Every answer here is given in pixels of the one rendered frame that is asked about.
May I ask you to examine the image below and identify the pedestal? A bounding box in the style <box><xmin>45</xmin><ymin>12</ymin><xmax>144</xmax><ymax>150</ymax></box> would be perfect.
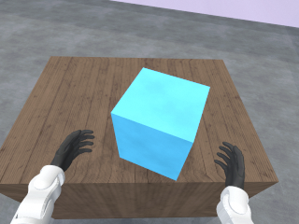
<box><xmin>0</xmin><ymin>56</ymin><xmax>279</xmax><ymax>219</ymax></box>

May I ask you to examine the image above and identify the right robot hand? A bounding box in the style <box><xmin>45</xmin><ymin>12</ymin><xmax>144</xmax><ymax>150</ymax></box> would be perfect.
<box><xmin>214</xmin><ymin>142</ymin><xmax>245</xmax><ymax>190</ymax></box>

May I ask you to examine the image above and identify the left robot hand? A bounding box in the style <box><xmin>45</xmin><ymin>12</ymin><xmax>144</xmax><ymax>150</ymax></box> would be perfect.
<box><xmin>50</xmin><ymin>130</ymin><xmax>94</xmax><ymax>172</ymax></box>

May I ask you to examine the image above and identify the carton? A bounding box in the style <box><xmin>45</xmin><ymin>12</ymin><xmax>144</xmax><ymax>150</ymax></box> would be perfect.
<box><xmin>110</xmin><ymin>67</ymin><xmax>210</xmax><ymax>181</ymax></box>

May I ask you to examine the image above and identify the robot right forearm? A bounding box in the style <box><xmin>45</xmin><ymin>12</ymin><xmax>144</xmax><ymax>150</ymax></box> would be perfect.
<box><xmin>216</xmin><ymin>186</ymin><xmax>254</xmax><ymax>224</ymax></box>

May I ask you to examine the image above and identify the robot left forearm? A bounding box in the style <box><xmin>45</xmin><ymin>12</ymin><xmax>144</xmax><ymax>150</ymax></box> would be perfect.
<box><xmin>10</xmin><ymin>165</ymin><xmax>65</xmax><ymax>224</ymax></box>

